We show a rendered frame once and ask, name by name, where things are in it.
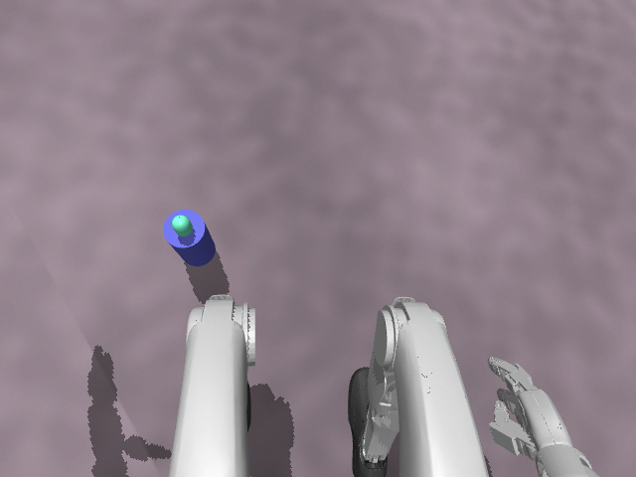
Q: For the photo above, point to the right robot foot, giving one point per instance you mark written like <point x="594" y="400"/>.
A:
<point x="358" y="404"/>

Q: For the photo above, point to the right robot hand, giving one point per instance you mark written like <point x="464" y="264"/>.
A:
<point x="539" y="423"/>

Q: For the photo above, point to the right robot arm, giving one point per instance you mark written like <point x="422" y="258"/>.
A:
<point x="563" y="461"/>

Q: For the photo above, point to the bottle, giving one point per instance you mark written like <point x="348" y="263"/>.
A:
<point x="187" y="233"/>

